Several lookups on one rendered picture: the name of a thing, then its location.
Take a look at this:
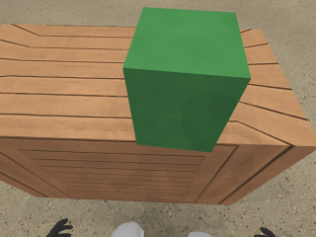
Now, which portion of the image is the right robot hand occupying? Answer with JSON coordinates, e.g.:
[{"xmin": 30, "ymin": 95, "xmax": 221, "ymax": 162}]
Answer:
[{"xmin": 254, "ymin": 227, "xmax": 276, "ymax": 237}]

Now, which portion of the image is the left robot hand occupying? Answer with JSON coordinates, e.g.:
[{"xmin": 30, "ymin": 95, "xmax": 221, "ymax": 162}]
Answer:
[{"xmin": 46, "ymin": 218, "xmax": 73, "ymax": 237}]

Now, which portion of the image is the carton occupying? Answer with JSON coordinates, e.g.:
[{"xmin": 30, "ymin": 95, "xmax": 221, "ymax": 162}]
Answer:
[{"xmin": 122, "ymin": 7, "xmax": 251, "ymax": 153}]

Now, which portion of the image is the pedestal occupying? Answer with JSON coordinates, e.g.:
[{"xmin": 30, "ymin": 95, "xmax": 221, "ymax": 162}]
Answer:
[{"xmin": 0, "ymin": 24, "xmax": 316, "ymax": 205}]

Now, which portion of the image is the left robot thigh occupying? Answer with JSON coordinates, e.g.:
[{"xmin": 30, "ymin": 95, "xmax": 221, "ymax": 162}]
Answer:
[{"xmin": 111, "ymin": 222, "xmax": 144, "ymax": 237}]

